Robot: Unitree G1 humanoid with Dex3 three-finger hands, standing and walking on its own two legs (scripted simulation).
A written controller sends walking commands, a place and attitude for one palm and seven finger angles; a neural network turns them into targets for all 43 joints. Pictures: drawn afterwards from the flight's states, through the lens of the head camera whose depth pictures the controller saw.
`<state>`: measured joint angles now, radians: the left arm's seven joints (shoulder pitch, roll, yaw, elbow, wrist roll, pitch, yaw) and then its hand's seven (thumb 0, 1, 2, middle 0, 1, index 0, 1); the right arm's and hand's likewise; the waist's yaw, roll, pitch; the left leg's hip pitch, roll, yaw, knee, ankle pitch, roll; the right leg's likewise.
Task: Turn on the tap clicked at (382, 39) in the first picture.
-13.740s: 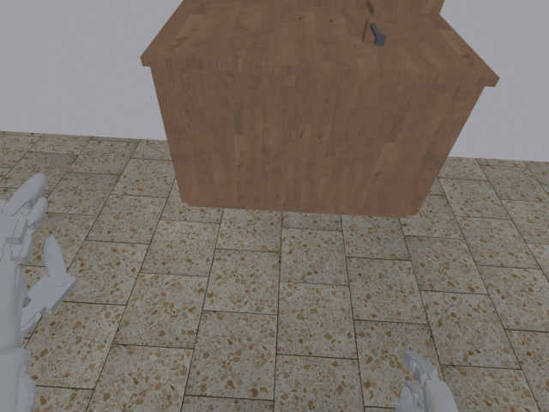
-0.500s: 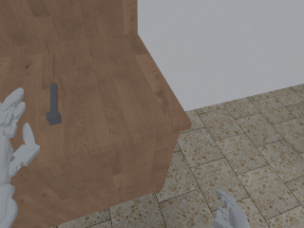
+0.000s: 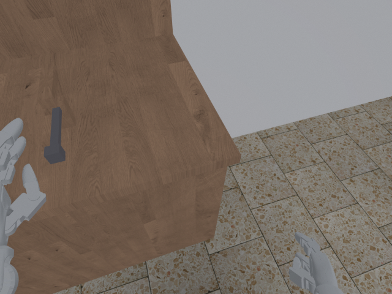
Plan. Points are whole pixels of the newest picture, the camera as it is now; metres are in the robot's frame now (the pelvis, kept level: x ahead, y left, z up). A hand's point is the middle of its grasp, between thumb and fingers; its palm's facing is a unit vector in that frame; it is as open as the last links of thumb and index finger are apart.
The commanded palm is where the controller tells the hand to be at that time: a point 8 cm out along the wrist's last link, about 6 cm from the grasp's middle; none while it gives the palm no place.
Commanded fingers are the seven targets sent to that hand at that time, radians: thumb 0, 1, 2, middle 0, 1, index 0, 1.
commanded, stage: come to a stop and stand still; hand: left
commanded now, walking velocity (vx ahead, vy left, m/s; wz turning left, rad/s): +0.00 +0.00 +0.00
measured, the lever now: (55, 153) +0.34 +0.32 +0.09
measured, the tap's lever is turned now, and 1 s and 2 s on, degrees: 0 0 0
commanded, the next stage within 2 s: look again from close up in 1.58 s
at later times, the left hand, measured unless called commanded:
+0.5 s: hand out of the picture +0.13 +0.35 +0.17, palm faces +0.48 -0.83 -0.30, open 7.4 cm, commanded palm +0.06 +0.35 +0.18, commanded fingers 0.00 0.90 0.90 -0.20 -0.30 -0.20 -0.30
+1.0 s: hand out of the picture +0.05 +0.40 +0.18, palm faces +0.36 -0.87 -0.32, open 7.4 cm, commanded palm -0.01 +0.44 +0.18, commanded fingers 0.00 0.90 0.90 -0.20 -0.30 -0.20 -0.30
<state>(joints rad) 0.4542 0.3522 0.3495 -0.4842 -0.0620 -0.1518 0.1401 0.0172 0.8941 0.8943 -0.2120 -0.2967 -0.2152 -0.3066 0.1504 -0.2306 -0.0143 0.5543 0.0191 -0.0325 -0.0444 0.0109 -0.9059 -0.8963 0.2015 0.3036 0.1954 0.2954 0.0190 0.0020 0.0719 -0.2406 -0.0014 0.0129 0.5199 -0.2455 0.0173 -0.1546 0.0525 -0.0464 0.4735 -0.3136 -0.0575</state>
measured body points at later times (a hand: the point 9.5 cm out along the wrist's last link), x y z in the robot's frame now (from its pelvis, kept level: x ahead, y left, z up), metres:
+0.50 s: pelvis -0.10 +0.07 +0.00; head -0.10 +0.11 +0.45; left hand +0.09 +0.39 +0.18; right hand +0.07 -0.16 -0.06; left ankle +0.00 +0.12 -0.74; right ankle -0.06 -0.06 -0.73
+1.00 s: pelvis -0.18 +0.16 +0.00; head -0.17 +0.20 +0.44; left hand +0.02 +0.44 +0.20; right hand -0.02 -0.06 -0.06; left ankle -0.09 +0.19 -0.71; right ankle -0.17 +0.06 -0.74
